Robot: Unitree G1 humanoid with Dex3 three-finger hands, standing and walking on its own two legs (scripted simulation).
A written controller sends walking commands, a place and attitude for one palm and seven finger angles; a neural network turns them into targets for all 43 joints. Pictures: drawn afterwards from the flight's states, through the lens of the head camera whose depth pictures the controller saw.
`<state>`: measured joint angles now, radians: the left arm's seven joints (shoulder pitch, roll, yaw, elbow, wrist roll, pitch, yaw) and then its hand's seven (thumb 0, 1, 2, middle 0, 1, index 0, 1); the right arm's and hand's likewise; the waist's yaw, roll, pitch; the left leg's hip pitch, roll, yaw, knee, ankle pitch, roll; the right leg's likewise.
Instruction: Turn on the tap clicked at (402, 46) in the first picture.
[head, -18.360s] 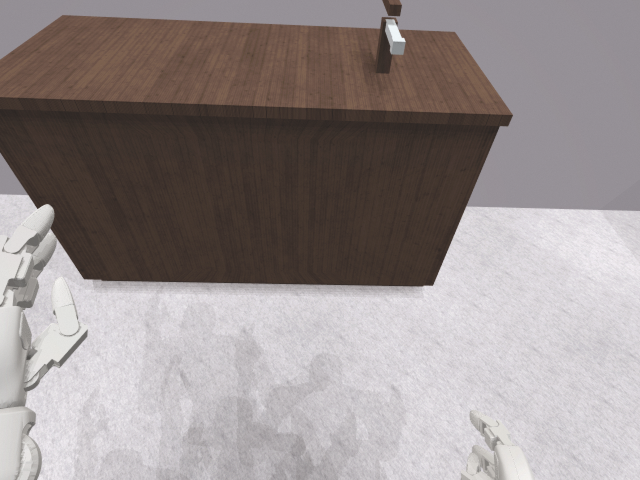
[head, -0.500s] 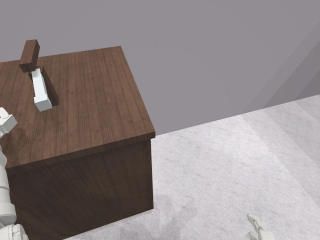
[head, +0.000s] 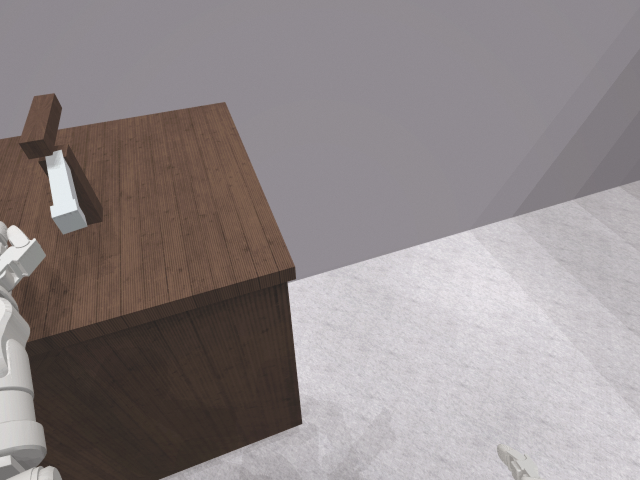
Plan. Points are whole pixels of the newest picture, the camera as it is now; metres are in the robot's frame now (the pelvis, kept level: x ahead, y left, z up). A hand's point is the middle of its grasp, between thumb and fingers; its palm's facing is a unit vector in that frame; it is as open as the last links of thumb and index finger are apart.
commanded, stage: push the lever round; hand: left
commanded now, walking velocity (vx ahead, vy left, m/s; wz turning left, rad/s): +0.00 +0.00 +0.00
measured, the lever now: (69, 216) +0.37 +0.34 +0.16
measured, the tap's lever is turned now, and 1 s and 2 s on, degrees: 10 29 55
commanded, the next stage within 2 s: none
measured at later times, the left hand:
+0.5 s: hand (69, 237) +0.34 +0.33 +0.15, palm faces +0.68 -0.73 -0.05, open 7.8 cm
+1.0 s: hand (114, 219) +0.37 +0.29 +0.15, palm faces +0.74 -0.67 -0.05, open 7.7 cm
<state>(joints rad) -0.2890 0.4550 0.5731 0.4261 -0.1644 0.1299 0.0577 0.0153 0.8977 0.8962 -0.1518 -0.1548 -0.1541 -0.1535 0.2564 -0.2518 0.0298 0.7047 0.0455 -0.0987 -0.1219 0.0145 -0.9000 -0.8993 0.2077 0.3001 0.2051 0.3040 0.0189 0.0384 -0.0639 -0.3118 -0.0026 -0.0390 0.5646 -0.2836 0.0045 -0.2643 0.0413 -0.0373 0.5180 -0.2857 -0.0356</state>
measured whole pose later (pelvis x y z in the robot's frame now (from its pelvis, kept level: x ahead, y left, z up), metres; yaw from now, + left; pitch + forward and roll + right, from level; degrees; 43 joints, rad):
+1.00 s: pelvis +0.00 +0.00 +0.00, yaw +1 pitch +1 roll -1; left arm -0.46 0.22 0.37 0.38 -0.04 0.20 0.49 0.01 0.92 0.91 -0.15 -0.15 -0.15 -0.15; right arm 0.15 -0.21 0.02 0.77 -0.01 -0.06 -0.11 0.01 -0.90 -0.90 0.21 0.30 0.21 0.30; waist 0.03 0.04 -0.06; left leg -0.28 -0.02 -0.05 0.52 -0.26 0.00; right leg -0.23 0.03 -0.05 0.49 -0.28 -0.03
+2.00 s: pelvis +0.00 -0.01 +0.00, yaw +2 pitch +6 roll -1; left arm -0.81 0.16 0.43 0.76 0.09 0.21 0.84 -0.01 0.93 0.92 -0.15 -0.15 -0.15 -0.15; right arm 0.23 -0.22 -0.03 0.84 -0.07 -0.03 -0.02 0.01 -0.90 -0.90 0.21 0.30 0.20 0.30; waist -0.04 0.04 -0.11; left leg -0.41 -0.01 -0.07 0.59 -0.28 -0.01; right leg -0.36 0.04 -0.07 0.56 -0.30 -0.05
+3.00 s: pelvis +0.01 -0.01 -0.01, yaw +1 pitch +10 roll -1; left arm -0.99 0.31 0.51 1.00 0.14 0.12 0.85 0.02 0.90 0.90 -0.15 -0.15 -0.13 -0.14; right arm 0.35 -0.24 -0.04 0.86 -0.08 -0.03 0.03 0.01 -0.90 -0.90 0.21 0.30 0.20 0.30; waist -0.11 0.04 -0.12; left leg -0.50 0.01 -0.07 0.63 -0.31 -0.01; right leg -0.44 0.05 -0.07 0.56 -0.31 -0.05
